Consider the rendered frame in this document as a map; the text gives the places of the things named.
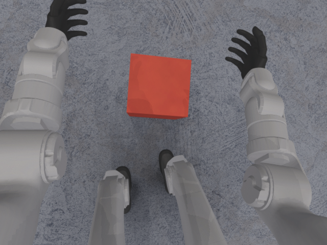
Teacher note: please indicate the robot right hand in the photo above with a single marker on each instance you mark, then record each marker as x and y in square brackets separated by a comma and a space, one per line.
[256, 52]

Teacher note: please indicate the robot left hand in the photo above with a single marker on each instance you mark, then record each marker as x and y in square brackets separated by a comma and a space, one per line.
[59, 15]

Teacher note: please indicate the carton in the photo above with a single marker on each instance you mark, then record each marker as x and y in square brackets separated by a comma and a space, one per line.
[159, 87]

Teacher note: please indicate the robot left shin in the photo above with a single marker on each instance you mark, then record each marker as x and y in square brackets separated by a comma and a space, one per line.
[110, 173]

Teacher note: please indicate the robot left forearm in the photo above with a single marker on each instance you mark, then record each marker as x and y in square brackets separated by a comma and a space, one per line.
[39, 86]

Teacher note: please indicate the robot right upper arm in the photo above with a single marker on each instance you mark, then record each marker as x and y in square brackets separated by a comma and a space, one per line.
[281, 196]

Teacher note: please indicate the robot right shin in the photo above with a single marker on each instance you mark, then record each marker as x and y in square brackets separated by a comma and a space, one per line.
[179, 158]

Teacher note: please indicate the robot shin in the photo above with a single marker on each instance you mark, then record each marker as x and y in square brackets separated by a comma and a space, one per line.
[179, 158]
[110, 173]

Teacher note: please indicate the robot right forearm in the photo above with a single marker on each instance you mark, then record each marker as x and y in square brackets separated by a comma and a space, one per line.
[268, 140]

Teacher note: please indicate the robot left upper arm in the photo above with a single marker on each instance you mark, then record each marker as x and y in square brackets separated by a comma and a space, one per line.
[29, 161]

